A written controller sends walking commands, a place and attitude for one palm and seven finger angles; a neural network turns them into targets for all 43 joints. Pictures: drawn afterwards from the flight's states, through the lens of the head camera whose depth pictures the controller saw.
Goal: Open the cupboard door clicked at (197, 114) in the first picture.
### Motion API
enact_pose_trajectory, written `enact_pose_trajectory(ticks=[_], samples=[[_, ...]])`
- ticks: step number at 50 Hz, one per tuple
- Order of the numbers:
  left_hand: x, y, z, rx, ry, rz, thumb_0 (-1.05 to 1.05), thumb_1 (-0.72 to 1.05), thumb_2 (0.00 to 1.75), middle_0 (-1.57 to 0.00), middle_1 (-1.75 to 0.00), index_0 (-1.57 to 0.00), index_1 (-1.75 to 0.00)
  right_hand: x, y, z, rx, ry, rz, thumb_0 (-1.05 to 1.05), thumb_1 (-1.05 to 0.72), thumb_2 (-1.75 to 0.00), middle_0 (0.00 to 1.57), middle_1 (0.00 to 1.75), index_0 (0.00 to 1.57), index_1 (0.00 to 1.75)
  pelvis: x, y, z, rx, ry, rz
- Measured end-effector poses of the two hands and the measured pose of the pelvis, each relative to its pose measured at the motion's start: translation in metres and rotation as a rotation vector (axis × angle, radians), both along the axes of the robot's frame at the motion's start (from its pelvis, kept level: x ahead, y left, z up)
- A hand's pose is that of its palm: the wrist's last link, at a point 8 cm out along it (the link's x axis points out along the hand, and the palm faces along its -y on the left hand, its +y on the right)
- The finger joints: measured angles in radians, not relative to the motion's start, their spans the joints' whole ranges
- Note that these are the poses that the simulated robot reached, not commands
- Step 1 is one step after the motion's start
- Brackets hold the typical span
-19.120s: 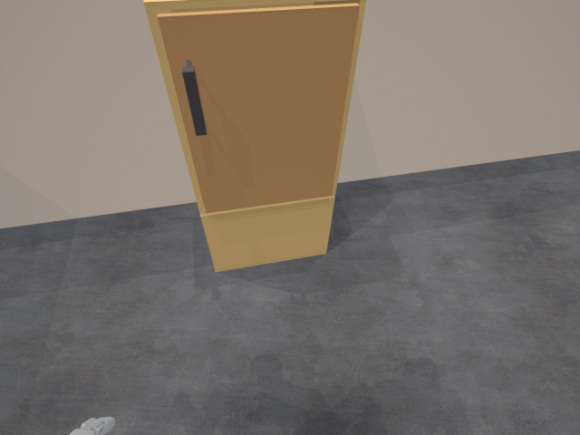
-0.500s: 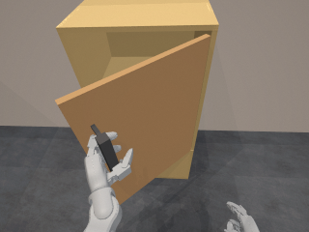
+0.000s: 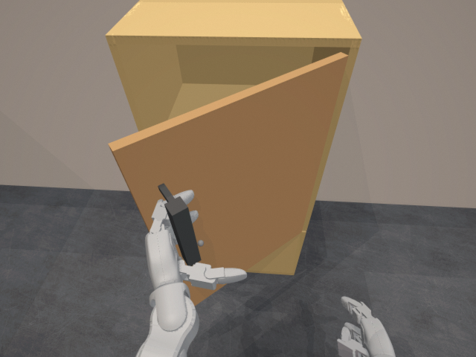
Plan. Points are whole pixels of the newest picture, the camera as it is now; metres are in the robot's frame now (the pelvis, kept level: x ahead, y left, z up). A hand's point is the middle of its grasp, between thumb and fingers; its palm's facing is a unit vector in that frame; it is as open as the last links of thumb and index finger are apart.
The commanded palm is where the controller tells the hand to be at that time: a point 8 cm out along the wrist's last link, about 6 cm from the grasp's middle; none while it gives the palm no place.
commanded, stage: open thumb and fingers to let go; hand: left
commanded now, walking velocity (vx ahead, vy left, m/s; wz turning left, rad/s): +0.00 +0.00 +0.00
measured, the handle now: (178, 226) +0.31 +0.12 +0.07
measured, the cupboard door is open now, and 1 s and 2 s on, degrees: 40 42 42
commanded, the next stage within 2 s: slide the hand sideways off the handle in 0.02 s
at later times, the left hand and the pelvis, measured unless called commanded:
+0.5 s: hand (199, 269) +0.23 +0.08 +0.08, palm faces -0.14 -0.99 +0.03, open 15.9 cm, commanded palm +0.21 +0.14 +0.07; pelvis -0.01 +0.03 -0.01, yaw -2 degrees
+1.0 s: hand (167, 298) +0.19 +0.12 +0.07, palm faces -0.04 -1.00 -0.03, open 16.1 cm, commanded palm +0.17 +0.18 +0.07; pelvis +0.00 +0.01 -0.02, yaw -2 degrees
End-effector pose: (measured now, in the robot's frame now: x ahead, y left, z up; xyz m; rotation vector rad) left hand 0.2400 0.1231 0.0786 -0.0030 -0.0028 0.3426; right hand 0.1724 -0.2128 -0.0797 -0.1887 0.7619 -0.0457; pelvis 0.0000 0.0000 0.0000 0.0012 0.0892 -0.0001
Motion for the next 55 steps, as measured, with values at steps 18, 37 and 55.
enact_pose_trajectory(ticks=[18,37,55], samples=[[-0.013,0.015,-0.002,-0.008,-0.028,-0.492,-0.01,-0.50,0.30,-0.24,-0.40,-0.20,-0.40,-0.024,0.023,0.000,0.015,-0.034,-0.033,0.01,-0.90,-0.90,0.20,0.30,0.20,0.30,-0.010,0.028,-0.005,-0.019,-0.007,-0.014],[-0.036,0.023,-0.005,-0.001,-0.001,-0.445,-0.01,-0.50,0.30,-0.22,-0.34,-0.22,-0.34,-0.028,0.020,0.005,0.019,-0.065,-0.053,0.02,-0.90,-0.90,0.20,0.30,0.20,0.30,-0.003,0.029,-0.009,-0.014,0.012,-0.047],[-0.067,0.053,-0.006,0.043,0.017,-0.399,-0.01,-0.50,0.30,-0.20,-0.33,-0.19,-0.32,-0.008,-0.008,-0.001,0.004,-0.119,-0.047,0.02,-0.90,-0.90,0.20,0.30,0.20,0.30,0.001,0.005,-0.019,-0.009,0.048,-0.023]])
